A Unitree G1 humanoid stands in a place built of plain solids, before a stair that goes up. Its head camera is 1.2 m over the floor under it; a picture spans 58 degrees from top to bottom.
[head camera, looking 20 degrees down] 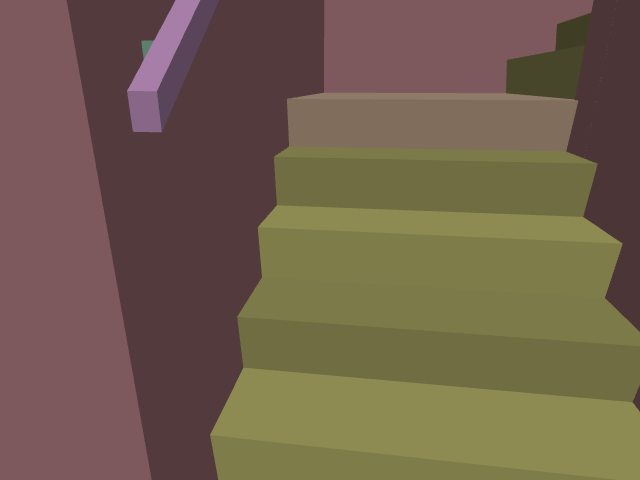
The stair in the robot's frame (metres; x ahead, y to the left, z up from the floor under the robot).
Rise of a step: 0.19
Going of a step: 0.25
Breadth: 1.10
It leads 8 degrees to the right of straight ahead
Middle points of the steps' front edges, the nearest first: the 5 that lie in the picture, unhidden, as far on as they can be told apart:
0.77 -0.27 0.38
1.02 -0.31 0.57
1.26 -0.34 0.76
1.51 -0.38 0.95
1.76 -0.41 1.14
